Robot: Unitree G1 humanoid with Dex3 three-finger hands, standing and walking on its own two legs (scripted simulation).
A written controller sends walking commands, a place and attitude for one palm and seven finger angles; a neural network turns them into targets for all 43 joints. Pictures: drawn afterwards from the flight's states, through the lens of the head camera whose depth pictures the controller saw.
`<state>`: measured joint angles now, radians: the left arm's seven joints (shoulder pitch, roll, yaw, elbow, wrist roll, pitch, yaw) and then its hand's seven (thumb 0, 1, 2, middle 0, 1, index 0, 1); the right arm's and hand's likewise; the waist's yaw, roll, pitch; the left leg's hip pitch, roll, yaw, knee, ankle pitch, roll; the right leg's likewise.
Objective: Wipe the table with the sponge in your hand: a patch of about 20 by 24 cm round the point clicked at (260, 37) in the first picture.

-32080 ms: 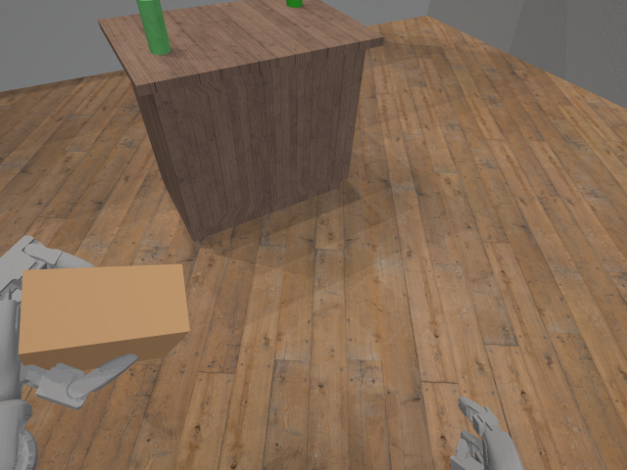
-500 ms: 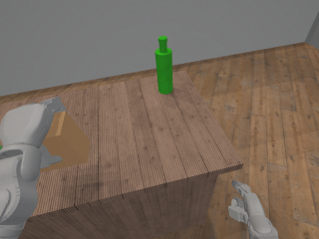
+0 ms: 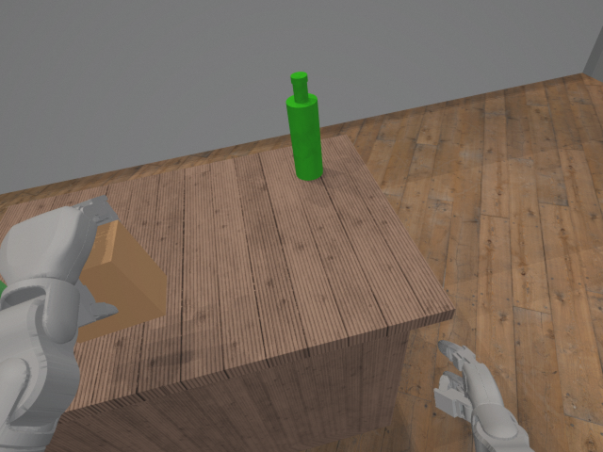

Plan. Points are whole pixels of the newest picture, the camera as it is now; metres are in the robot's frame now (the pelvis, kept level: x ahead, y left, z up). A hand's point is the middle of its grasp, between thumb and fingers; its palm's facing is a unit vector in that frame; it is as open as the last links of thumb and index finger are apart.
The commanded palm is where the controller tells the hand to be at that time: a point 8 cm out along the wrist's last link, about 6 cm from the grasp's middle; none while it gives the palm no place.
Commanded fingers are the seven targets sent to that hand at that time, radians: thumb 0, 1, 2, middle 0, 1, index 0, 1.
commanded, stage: move the sponge above the wiping area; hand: left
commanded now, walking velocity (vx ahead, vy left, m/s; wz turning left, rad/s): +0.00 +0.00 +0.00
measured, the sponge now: (107, 292) +0.24 +0.30 +0.12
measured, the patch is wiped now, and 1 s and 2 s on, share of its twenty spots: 0.00 0.00 0.00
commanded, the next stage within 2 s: none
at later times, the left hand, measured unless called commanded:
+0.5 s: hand (120, 281) +0.25 +0.28 +0.13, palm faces +0.06 -0.08 -0.99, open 10.8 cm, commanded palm +0.21 +0.27 +0.21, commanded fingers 0.00 0.10 1.30 -1.20 -1.60 -1.20 -1.60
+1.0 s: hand (135, 290) +0.25 +0.27 +0.11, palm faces -0.01 -0.11 -0.99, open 10.8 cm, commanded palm +0.23 +0.27 +0.19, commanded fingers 0.00 0.10 1.30 -1.20 -1.60 -1.20 -1.60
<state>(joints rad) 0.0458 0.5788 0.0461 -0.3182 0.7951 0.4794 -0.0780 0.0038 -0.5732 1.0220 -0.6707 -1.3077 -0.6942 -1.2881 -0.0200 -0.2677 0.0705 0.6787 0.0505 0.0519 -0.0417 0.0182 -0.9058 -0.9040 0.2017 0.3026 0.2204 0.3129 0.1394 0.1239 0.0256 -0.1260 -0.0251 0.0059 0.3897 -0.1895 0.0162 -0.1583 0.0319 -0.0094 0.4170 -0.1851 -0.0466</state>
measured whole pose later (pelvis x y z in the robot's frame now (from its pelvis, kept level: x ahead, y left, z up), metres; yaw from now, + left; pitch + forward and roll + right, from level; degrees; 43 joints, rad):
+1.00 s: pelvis +0.01 +0.00 +0.00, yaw +0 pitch -3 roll +1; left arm 0.06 0.52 -0.09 -0.21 0.87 0.43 -0.10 0.00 -0.57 1.02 -0.67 -1.31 -0.69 -1.29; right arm -0.01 -0.28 0.05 0.67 0.04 0.04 -0.06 0.02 -0.91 -0.90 0.20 0.30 0.20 0.30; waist 0.13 0.11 0.03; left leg -0.13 -0.03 0.00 0.39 -0.20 0.02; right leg -0.16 0.03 -0.01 0.42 -0.20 -0.05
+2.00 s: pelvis +0.02 +0.00 +0.00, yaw +0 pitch -2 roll +1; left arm 0.06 0.47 -0.13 -0.16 0.91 0.42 -0.04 0.00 -0.58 1.02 -0.67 -1.31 -0.69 -1.29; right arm 0.00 -0.27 0.05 0.67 0.04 0.05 -0.05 0.02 -0.91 -0.90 0.20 0.30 0.20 0.30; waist 0.12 0.10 0.02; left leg -0.12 -0.03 0.00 0.37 -0.21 0.02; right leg -0.15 0.03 0.00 0.40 -0.21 -0.05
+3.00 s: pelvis +0.02 +0.01 +0.00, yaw +0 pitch -3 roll +0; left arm 0.03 0.48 -0.14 -0.15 0.92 0.35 0.00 0.00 -0.58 1.02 -0.67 -1.30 -0.70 -1.29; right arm 0.01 -0.25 0.04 0.69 0.04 0.03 -0.06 0.02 -0.91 -0.90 0.20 0.30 0.20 0.30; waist 0.14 0.09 0.03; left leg -0.11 -0.03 0.00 0.37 -0.20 0.02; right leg -0.14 0.03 0.00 0.39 -0.19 -0.04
